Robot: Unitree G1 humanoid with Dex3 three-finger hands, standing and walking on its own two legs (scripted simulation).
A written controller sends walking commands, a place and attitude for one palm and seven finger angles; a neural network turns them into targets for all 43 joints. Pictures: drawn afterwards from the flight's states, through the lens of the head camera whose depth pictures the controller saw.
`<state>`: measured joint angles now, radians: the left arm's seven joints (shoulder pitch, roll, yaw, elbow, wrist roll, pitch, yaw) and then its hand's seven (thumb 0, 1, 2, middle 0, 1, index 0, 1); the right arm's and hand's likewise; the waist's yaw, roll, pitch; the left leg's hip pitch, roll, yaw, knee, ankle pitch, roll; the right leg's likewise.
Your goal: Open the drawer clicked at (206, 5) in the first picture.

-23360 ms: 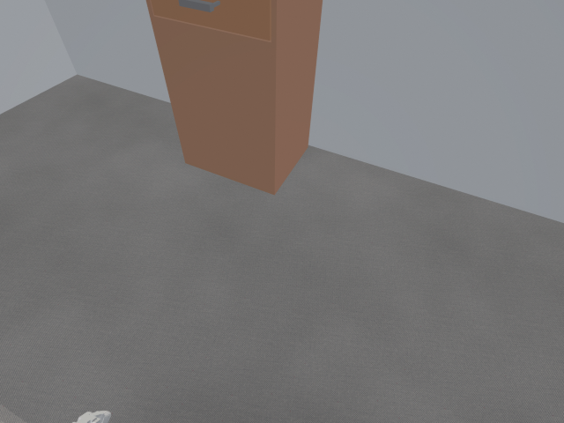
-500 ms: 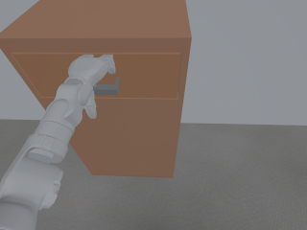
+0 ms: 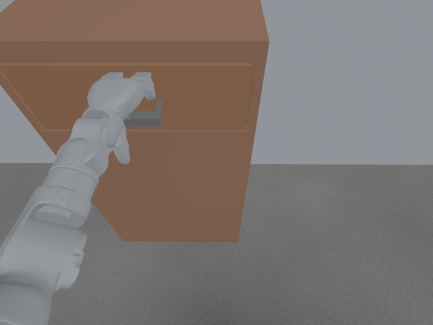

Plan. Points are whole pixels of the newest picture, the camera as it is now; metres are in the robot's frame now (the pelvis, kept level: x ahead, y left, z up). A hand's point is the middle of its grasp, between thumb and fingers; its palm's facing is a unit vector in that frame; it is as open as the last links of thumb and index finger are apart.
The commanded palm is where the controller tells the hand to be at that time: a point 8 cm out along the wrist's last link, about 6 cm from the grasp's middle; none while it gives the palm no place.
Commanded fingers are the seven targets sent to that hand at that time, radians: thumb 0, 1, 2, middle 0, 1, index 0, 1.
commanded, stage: lower the fingers behind the handle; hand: left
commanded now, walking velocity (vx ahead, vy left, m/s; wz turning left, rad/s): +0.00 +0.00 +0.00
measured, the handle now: (132, 111) +0.53 +0.18 +0.09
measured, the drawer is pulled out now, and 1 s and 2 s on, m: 0.00 0.00 0.00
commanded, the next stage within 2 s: close the thumb around the handle in 1.30 s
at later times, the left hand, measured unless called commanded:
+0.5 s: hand (126, 126) +0.48 +0.18 +0.09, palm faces +0.00 -0.04 -1.00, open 13.8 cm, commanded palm +0.46 +0.19 +0.16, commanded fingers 0.00 -0.50 0.30 -0.30 -1.20 -0.30 -1.20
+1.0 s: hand (133, 134) +0.49 +0.18 +0.07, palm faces -0.02 -0.03 -1.00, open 13.8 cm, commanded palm +0.46 +0.18 +0.13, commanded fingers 0.00 -0.50 0.30 -0.30 -1.20 -0.30 -1.20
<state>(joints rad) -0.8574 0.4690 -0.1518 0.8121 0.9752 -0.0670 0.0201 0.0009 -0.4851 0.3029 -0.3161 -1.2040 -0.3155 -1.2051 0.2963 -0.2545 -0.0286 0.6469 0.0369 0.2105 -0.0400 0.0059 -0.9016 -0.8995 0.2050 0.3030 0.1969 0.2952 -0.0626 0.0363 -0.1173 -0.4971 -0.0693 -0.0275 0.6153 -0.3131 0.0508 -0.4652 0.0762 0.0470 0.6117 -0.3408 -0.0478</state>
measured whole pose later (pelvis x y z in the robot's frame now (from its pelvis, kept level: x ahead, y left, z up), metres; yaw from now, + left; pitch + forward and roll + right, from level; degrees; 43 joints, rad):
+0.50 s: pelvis +0.00 +0.01 +0.00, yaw -1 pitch +13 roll -1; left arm -0.84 0.44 -0.13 0.90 1.03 0.00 0.14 0.00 -0.48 0.30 -0.32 -1.20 -0.31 -1.21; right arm 0.32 -0.24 -0.04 0.65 0.02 0.21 -0.02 0.01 -0.90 -0.90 0.21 0.30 0.20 0.30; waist -0.08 0.04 -0.15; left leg -0.55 -0.07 -0.01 0.66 -0.33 0.06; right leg -0.52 0.08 0.06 0.64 -0.35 -0.04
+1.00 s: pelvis +0.00 +0.00 -0.01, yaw -1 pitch +15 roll -1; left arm -0.85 0.43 -0.13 0.97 1.05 0.01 0.19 0.00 -0.48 0.30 -0.32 -1.20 -0.32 -1.21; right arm 0.35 -0.24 -0.04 0.66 0.02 0.20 -0.03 0.00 -0.90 -0.90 0.21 0.30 0.20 0.30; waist -0.10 0.04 -0.15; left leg -0.62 -0.06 -0.02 0.70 -0.35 0.05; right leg -0.58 0.09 0.05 0.68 -0.36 -0.05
